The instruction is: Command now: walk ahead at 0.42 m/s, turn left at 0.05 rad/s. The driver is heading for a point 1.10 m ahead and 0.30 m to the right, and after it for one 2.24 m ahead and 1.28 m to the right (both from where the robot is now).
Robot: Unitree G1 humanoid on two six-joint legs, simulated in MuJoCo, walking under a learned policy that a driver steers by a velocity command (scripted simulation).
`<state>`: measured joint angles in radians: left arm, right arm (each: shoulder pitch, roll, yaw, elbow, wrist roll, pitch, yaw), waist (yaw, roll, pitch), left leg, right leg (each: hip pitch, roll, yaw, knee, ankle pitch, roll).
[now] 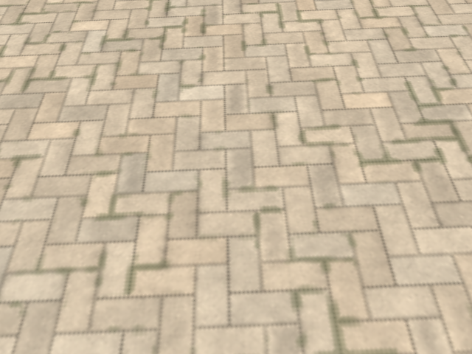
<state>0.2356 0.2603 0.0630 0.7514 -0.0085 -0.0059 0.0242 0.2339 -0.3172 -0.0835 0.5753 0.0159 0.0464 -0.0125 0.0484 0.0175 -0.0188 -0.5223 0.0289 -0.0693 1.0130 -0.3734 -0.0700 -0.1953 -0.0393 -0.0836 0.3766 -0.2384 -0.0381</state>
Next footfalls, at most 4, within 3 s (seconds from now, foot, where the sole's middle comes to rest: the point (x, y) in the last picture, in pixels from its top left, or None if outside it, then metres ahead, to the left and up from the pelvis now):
0.14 left None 0.04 0.17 -0.78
0.56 right None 0.40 -0.14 -0.78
1.04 left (355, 248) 0.85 -0.29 -0.78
1.44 right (413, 162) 1.23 -0.55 -0.78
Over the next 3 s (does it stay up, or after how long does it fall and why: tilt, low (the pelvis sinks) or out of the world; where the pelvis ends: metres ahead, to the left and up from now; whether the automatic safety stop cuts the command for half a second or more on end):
stays up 1.29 -0.48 -0.01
